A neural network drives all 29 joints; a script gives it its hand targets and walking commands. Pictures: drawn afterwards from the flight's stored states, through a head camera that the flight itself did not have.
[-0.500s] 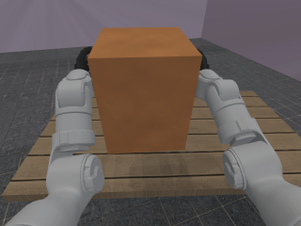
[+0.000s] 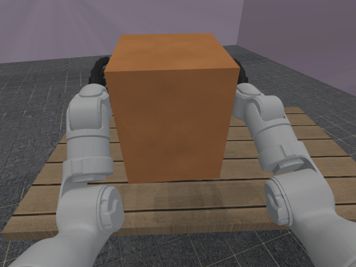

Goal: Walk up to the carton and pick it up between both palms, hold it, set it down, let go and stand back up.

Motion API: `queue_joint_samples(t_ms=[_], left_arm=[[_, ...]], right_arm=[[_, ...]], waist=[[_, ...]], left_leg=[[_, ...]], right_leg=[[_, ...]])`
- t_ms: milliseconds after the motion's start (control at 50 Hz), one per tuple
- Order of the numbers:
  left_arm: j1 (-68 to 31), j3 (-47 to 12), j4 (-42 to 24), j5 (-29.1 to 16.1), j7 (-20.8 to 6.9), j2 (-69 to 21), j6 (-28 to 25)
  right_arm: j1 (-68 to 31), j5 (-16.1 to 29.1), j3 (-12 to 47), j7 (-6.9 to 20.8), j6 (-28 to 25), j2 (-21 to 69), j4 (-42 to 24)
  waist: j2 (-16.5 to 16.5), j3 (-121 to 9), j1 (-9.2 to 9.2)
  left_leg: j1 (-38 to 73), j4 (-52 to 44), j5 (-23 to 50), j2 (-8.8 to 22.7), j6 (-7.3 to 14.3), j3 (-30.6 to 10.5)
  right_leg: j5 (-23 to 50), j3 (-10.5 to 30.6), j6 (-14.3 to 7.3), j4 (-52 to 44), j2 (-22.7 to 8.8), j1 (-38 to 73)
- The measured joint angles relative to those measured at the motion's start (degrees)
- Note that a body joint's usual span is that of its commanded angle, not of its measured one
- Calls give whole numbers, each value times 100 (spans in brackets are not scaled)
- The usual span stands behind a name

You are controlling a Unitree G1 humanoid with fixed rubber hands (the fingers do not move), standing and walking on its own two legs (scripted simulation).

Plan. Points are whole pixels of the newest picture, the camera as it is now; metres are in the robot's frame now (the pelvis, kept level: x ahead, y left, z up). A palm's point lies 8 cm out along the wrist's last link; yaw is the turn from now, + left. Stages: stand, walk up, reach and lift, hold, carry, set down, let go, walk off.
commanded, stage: hold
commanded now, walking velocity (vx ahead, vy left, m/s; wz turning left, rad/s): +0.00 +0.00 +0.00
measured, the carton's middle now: (170, 106) +0.37 +0.00 +0.25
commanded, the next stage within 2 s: none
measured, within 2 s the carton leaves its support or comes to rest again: neither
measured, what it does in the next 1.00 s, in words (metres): stands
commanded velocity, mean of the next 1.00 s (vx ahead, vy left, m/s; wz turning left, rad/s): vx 0.00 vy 0.00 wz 0.00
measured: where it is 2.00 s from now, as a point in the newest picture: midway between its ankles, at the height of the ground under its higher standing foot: outside the picture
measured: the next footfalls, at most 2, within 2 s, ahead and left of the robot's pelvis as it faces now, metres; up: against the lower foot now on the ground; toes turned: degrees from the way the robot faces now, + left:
none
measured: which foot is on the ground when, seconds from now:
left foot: down 0.00-1.00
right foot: down 0.00-1.00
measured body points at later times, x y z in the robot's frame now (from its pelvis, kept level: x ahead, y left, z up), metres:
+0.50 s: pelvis +0.00 +0.00 +0.00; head -0.09 +0.02 +0.44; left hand +0.39 +0.14 +0.29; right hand +0.38 -0.15 +0.28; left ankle +0.01 +0.11 -0.75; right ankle +0.01 -0.11 -0.75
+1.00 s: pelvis +0.00 +0.00 +0.00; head -0.09 +0.02 +0.44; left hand +0.39 +0.15 +0.29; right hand +0.38 -0.15 +0.28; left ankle +0.01 +0.11 -0.75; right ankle +0.01 -0.11 -0.75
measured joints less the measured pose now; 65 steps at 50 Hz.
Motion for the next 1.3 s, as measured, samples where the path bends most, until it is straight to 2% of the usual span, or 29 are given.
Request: queue_joint_samples(t_ms=[620, 1300], left_arm=[[-158, 81, 286, -13, -8, 53, -69], [11, -33, -2, -5, -7, 30, 4]], right_arm=[[-113, -91, -61, 20, -3, 40, 198], [7, 4, -12, -5, 14, 22, 12]], waist=[[-16, -38, 31], [-21, 1, -18]], left_leg=[[-50, -52, 63, 9, -21, 1], [-30, -5, 19, -6, 1, -7]], right_leg=[[35, 7, -21, 2, 10, -72], [8, 10, 1, -10, 2, -15]])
